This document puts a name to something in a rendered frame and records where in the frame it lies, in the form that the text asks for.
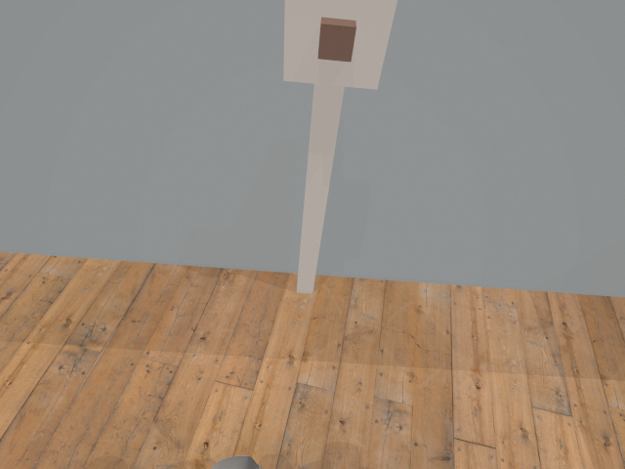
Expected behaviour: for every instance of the button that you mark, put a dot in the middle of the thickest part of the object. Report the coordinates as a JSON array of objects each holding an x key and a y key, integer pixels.
[{"x": 336, "y": 39}]

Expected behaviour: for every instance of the panel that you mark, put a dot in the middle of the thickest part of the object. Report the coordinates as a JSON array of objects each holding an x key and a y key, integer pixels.
[{"x": 302, "y": 20}]

